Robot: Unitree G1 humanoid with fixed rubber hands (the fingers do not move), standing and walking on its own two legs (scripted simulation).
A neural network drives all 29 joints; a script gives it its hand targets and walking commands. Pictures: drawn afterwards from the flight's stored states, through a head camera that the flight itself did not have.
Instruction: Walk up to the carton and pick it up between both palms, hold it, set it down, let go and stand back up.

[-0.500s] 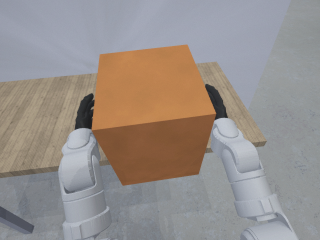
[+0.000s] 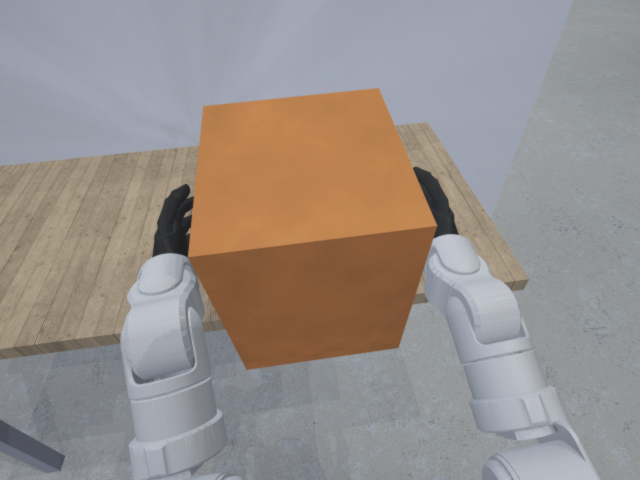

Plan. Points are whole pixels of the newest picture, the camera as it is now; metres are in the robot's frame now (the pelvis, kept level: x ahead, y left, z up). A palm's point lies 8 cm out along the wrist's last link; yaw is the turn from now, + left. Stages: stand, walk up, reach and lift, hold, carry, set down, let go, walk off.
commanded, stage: hold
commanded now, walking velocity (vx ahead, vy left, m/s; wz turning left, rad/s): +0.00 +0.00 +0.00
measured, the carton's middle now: (308, 237) +0.38 -0.01 +0.14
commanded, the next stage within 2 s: none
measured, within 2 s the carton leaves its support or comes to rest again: neither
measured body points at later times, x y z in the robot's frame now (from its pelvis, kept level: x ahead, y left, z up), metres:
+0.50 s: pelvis +0.00 +0.00 +0.00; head +0.01 -0.01 +0.45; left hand +0.35 +0.14 +0.16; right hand +0.36 -0.15 +0.15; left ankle -0.01 +0.11 -0.76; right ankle +0.01 -0.12 -0.76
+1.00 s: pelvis +0.00 +0.00 +0.00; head +0.01 -0.01 +0.45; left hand +0.36 +0.14 +0.16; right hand +0.37 -0.15 +0.15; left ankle -0.01 +0.11 -0.76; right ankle +0.01 -0.12 -0.76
